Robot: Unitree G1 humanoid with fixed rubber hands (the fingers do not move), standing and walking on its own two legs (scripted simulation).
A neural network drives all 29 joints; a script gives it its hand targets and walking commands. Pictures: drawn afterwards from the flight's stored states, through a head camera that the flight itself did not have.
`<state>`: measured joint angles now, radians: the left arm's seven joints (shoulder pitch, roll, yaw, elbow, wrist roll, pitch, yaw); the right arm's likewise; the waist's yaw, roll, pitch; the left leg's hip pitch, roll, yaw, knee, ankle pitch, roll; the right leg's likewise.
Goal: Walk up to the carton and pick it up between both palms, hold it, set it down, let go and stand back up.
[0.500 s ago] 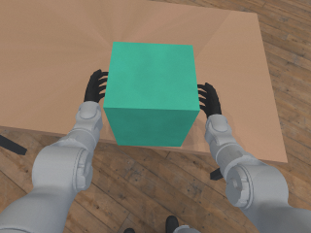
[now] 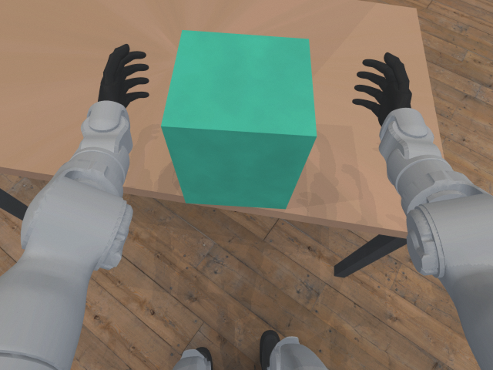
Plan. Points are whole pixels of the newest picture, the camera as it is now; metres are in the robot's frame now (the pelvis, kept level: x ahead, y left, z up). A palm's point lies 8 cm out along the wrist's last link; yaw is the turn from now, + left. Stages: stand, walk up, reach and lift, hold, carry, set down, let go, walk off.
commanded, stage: set down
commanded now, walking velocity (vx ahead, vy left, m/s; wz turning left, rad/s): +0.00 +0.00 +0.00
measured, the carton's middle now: (240, 130) +0.53 -0.01 +0.00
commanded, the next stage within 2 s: none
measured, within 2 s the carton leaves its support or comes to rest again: neither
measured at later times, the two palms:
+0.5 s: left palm (66, 23) +0.53 +0.21 +0.21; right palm (425, 41) +0.50 -0.23 +0.20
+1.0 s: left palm (89, 112) +0.47 +0.21 +0.12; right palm (383, 121) +0.45 -0.21 +0.11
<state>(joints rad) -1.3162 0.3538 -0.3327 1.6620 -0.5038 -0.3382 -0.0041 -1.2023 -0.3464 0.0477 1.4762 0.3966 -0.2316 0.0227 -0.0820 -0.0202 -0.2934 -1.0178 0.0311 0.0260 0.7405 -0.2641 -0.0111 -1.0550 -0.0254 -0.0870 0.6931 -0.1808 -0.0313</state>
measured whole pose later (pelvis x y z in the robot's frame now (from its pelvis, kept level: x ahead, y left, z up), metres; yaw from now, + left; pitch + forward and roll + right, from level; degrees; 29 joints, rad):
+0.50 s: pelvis +0.03 +0.01 +0.03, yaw +0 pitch +22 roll -2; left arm -1.35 0.43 -0.27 1.54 -0.44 -0.10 -0.02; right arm -1.25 -0.38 0.01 1.43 0.39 -0.06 -0.03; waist -0.08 0.00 -0.27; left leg -0.73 0.04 0.01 0.61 -0.26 -0.02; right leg -0.74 0.00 -0.10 0.51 -0.16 -0.02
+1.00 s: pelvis +0.01 +0.00 +0.03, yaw +0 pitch +21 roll -1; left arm -0.97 0.36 -0.13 1.30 -0.37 -0.21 0.00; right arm -0.90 -0.27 0.02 1.14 0.32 -0.13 -0.08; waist -0.03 0.02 -0.23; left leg -0.70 0.03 0.03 0.55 -0.21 -0.01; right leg -0.73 -0.01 -0.09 0.48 -0.12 -0.03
